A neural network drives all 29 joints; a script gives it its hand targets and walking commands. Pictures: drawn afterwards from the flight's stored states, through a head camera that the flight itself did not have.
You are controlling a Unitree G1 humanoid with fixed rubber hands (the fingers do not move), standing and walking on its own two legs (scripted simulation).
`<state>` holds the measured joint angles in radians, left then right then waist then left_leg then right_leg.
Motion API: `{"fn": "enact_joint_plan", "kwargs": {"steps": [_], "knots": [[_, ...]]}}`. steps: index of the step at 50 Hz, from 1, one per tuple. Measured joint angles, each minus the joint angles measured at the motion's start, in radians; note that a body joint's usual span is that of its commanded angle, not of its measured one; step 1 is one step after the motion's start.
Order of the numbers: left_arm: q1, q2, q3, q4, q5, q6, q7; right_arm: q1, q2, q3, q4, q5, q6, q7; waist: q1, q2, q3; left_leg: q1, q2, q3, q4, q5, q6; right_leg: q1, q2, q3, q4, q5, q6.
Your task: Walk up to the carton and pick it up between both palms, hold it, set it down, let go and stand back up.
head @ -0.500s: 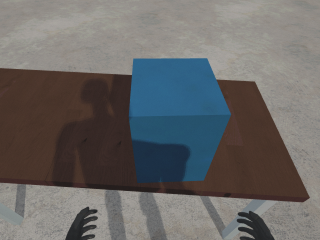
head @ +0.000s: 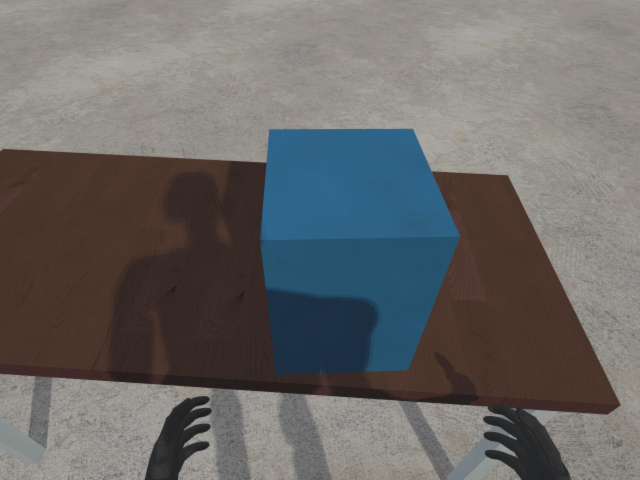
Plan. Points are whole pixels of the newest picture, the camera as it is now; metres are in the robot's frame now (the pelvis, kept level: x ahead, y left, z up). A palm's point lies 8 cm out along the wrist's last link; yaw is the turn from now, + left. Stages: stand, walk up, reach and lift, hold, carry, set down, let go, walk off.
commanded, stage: reach and lift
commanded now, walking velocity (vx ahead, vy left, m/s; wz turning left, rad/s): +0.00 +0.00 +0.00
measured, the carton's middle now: (342, 255) +0.42 +0.01 +0.05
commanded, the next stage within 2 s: none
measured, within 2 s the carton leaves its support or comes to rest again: neither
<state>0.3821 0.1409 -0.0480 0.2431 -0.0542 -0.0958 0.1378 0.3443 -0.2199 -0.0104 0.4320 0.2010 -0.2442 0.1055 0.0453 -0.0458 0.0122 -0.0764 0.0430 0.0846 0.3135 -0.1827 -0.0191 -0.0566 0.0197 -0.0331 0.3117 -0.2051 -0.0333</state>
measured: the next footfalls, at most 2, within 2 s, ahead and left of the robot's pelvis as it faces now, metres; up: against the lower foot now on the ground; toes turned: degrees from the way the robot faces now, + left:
none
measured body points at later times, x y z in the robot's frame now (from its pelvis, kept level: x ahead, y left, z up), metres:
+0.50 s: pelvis -0.01 -0.01 +0.00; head -0.02 +0.01 +0.45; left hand +0.21 +0.20 +0.01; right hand +0.23 -0.22 +0.02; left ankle -0.01 +0.13 -0.75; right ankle -0.02 -0.10 -0.75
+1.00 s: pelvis -0.01 -0.01 +0.00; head -0.01 +0.00 +0.45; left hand +0.28 +0.21 +0.09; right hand +0.30 -0.22 +0.09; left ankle -0.01 +0.13 -0.75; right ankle -0.02 -0.10 -0.75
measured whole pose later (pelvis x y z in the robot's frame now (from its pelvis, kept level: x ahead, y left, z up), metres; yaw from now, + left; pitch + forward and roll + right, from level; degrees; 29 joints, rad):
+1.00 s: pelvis -0.01 -0.01 +0.00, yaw -2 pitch +0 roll +1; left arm -0.05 0.15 0.13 -0.15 -0.14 0.53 0.12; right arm -0.13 -0.35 0.01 0.15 0.37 0.22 0.00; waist 0.04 -0.03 0.00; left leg -0.13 0.06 0.11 0.27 -0.13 -0.03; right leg -0.14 0.04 -0.01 0.31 -0.17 -0.04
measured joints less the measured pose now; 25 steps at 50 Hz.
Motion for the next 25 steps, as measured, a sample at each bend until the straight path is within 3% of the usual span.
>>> {"fn": "enact_joint_plan", "kwargs": {"steps": [16,25], "knots": [[-0.095,-0.020,-0.017,-0.015,-0.031,-0.040,0.027,-0.086,-0.019,0.027,-0.056,0.061,-0.011,-0.016,0.000,-0.004,-0.007,-0.017,0.004,-0.001,0.017,0.002,-0.009,-0.034,0.003,-0.001,0.054,-0.019,-0.010],[-0.168,-0.016,0.026,-0.113,-0.035,0.125,0.028,-0.160,-0.033,0.036,-0.143,0.083,0.118,-0.048,0.002,-0.013,-0.005,-0.004,0.005,0.004,-0.015,0.021,-0.012,-0.035,0.005,0.005,0.044,-0.010,-0.014]]}}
